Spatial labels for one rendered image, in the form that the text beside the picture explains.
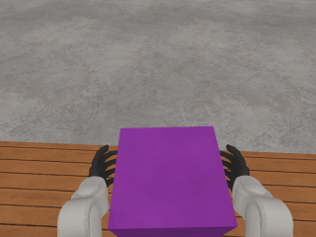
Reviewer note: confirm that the left robot hand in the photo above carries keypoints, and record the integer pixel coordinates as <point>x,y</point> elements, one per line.
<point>99,166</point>

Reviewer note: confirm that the carton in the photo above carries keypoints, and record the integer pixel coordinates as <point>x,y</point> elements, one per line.
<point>170,182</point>

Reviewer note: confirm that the robot left forearm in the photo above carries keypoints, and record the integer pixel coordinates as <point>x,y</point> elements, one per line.
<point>82,215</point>

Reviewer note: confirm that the right robot hand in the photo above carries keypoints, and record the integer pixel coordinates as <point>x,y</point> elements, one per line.
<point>237,166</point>

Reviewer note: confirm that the robot right forearm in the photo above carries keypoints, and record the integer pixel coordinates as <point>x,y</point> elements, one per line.
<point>264,215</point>

